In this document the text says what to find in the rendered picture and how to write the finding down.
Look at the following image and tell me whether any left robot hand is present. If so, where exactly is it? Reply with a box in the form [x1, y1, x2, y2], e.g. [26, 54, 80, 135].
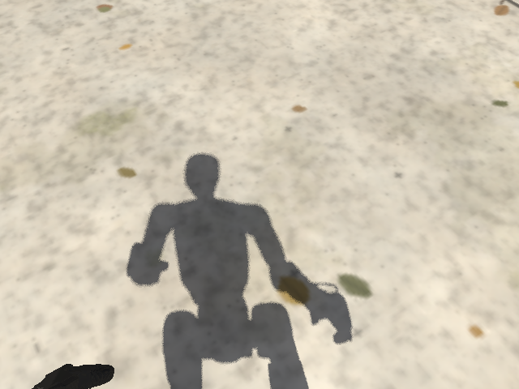
[32, 364, 114, 389]

